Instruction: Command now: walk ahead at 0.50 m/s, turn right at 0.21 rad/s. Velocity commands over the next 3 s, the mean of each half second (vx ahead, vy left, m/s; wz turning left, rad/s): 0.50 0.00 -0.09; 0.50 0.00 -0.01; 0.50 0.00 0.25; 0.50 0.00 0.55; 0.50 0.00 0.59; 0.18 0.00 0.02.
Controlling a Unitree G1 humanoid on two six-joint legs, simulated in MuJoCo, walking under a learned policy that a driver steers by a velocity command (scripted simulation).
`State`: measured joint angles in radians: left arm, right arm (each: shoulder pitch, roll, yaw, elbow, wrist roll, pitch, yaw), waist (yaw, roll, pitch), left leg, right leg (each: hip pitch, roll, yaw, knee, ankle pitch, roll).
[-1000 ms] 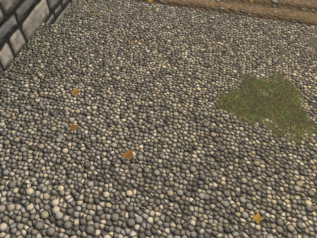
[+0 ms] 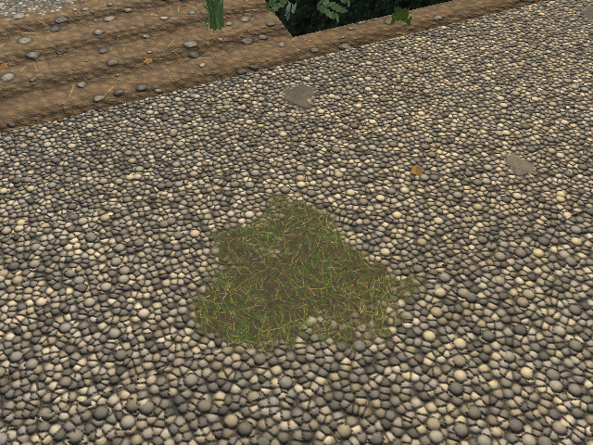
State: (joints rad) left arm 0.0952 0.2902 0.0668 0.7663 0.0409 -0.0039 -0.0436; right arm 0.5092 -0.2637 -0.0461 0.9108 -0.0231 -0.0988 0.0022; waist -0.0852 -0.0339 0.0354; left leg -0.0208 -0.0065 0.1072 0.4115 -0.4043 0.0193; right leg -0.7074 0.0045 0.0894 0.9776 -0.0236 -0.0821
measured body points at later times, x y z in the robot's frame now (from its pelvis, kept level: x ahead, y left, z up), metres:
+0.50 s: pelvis +0.29 -0.06 -0.14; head +0.33 -0.06 +0.31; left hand +0.23 +0.19 -0.28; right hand +0.42 -0.30 -0.27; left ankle +0.42 +0.08 -0.82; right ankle +0.26 -0.13 -0.88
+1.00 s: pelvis +0.54 -0.02 -0.13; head +0.55 +0.00 +0.32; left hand +0.65 +0.24 -0.27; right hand +0.49 -0.26 -0.27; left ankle +0.50 +0.05 -0.88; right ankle +0.67 -0.18 -0.81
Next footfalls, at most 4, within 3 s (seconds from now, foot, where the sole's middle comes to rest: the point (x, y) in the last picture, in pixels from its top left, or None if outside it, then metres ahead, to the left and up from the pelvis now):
0.22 right None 0.30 -0.13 -0.91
0.68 left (262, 437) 0.54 0.05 -0.91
1.22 right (330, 342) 0.79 -0.15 -0.91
1.84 left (234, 280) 1.10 0.12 -1.06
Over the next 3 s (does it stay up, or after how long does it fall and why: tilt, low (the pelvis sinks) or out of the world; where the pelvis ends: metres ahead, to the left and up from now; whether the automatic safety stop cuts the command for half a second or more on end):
stays up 1.31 0.20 -0.28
